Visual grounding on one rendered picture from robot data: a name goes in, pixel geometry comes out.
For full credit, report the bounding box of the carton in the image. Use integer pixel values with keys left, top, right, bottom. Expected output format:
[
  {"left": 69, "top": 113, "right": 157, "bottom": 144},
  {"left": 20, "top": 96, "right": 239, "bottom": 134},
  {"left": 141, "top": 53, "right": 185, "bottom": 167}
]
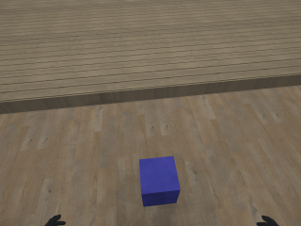
[{"left": 139, "top": 156, "right": 181, "bottom": 207}]

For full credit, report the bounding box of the robot right hand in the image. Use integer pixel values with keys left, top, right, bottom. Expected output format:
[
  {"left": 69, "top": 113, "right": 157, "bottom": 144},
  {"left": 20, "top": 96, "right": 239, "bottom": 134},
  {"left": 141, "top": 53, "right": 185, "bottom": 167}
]
[{"left": 256, "top": 215, "right": 279, "bottom": 226}]

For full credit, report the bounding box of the robot left hand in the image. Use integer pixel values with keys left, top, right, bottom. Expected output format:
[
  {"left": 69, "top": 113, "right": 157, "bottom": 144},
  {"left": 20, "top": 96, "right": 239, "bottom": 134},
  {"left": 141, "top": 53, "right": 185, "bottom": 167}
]
[{"left": 44, "top": 215, "right": 66, "bottom": 226}]

